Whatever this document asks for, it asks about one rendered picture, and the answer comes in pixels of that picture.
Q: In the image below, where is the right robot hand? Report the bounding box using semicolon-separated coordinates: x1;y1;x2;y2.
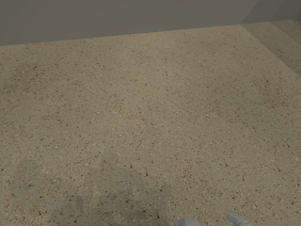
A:
227;214;251;226

